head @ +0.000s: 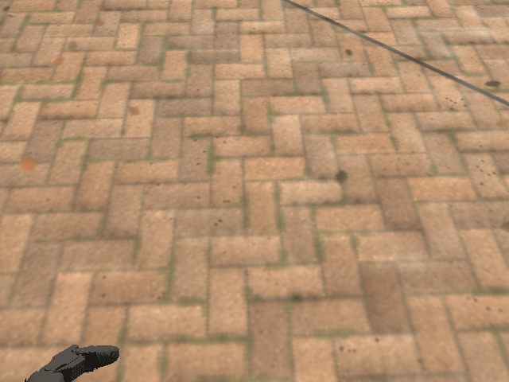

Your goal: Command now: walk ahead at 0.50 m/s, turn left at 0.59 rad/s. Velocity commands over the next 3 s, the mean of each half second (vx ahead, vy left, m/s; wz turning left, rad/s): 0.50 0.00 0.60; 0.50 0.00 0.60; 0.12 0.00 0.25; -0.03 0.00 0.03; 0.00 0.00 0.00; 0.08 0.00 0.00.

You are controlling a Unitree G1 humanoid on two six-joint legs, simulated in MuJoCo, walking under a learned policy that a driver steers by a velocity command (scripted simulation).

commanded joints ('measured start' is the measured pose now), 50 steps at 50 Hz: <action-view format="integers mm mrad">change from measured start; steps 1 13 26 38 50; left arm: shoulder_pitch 245 180 188 -41 321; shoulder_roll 129 164 184 90 238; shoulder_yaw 52 55 31 5 76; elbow -15 71 2 -46 2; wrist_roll -14 -6 -31 6 -7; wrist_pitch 12 21 3 31 10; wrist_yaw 11 23 13 14 3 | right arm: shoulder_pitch -15 -230 42 -66 112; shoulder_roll -155 -34 -226 -155 -80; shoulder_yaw -21 3 -66 -35 5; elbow -100 -171 -171 -115 -104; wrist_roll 7 -4 -6 -10 15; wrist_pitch -18 -8 -18 -35 -27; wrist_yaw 0 39 52 5 -1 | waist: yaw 148 110 -61 21 127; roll -157 -90 132 40 -303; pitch -145 28 -354 0 -322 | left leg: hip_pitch -610 -517 584 -60 -572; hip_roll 94 208 421 175 35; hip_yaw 32 155 -586 -45 20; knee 452 7 -582 -625 400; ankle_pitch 61 485 123 515 -63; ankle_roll -31 -53 349 190 -30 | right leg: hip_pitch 659 387 -354 -118 826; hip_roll -419 -286 -54 -93 -485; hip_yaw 594 -30 102 46 819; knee -233 -371 895 157 -211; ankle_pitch -367 205 -417 170 -386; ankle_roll -190 -158 22 90 -263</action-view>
